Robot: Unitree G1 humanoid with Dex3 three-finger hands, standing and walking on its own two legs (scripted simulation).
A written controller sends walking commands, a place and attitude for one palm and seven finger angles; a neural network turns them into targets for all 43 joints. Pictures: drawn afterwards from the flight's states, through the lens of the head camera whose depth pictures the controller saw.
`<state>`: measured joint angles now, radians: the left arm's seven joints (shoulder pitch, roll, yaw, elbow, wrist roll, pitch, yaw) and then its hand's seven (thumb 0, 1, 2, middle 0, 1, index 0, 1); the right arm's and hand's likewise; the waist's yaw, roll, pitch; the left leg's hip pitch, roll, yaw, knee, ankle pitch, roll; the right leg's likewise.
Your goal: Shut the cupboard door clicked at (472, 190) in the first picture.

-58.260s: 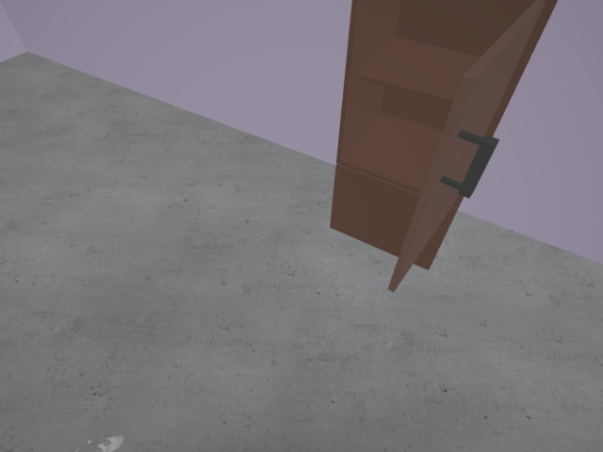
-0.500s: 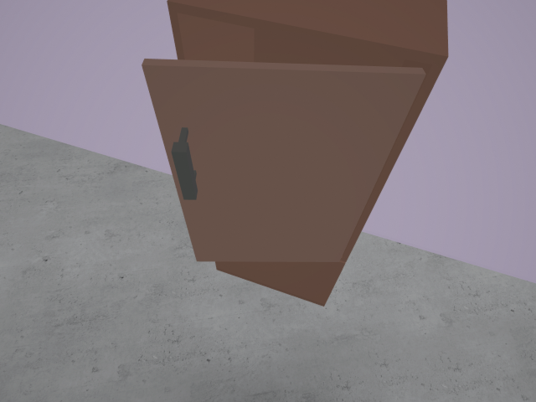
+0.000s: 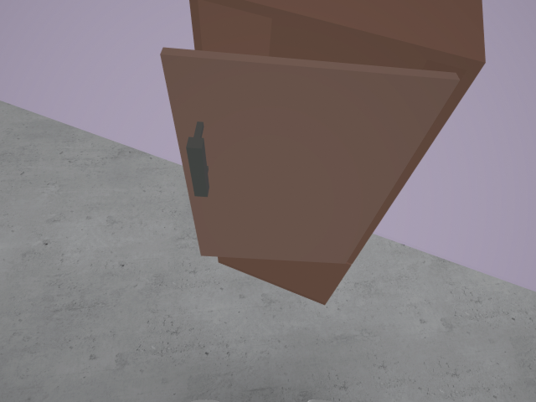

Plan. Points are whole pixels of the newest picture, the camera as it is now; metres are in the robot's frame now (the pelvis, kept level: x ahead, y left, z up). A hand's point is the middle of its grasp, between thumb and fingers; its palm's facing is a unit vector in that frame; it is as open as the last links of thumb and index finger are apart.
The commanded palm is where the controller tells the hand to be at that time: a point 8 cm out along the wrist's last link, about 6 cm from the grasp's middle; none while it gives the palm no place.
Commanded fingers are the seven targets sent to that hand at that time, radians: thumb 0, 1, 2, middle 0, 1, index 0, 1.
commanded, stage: come to a stop and stand still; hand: left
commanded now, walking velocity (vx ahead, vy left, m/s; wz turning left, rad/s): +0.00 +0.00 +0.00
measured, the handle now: (200, 160) +0.47 +0.16 +0.06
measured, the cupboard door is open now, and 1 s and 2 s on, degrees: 20 20 20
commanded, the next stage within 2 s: look again from close up in 0.44 s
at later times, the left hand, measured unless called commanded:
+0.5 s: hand out of the picture -0.02 +0.16 -0.17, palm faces -0.01 -0.99 -0.16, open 7.3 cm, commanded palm none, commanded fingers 0.00 0.90 0.90 -0.20 -0.30 -0.20 -0.30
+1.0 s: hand out of the picture -0.01 +0.20 -0.17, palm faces +0.00 -0.98 -0.22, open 7.4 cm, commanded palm none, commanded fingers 0.00 0.90 0.90 -0.20 -0.30 -0.20 -0.30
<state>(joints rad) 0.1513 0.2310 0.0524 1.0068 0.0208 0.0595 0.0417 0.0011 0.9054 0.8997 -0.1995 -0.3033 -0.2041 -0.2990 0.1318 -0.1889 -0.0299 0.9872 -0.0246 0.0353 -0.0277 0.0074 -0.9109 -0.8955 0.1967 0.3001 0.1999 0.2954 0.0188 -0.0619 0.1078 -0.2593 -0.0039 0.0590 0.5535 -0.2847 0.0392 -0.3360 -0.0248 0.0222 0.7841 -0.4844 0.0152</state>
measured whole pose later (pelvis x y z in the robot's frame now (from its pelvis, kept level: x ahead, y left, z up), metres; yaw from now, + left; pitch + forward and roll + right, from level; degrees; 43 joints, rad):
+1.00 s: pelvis -0.05 +0.02 +0.00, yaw +0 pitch -1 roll -1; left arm 0.28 0.18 -0.01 0.98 0.02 0.00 0.04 0.00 0.91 0.90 -0.20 -0.30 -0.20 -0.30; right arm 0.20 -0.17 -0.03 1.00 -0.02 0.00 -0.01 0.01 -0.92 -0.90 0.20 0.30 0.20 0.30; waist 0.00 0.00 0.03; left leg -0.33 -0.01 0.07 0.57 -0.22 0.06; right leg -0.23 -0.02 0.02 0.56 -0.30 0.03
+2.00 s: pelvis +0.00 -0.05 +0.00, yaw +2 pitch +0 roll -1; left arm 0.28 0.14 0.04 1.01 0.03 -0.02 0.03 0.00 0.92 0.90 -0.20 -0.30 -0.20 -0.30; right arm 0.30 -0.14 -0.06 1.11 -0.02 0.03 -0.03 0.01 -0.91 -0.90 0.20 0.30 0.20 0.30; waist -0.01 0.01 0.03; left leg -0.41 0.05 0.04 0.87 -0.44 0.00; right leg -0.21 0.00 -0.13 0.50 -0.28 -0.04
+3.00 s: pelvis +0.01 -0.01 +0.01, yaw +0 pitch +0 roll +0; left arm 0.30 0.17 -0.02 1.05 0.02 0.00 0.04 0.00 0.91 0.90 -0.20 -0.30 -0.20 -0.30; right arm 0.30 -0.16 0.02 1.08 -0.01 -0.01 -0.01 0.01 -0.91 -0.90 0.20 0.30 0.20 0.30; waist 0.00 -0.01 0.03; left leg -0.26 -0.04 0.12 0.44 -0.19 0.09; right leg -0.18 -0.05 -0.08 0.46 -0.27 0.02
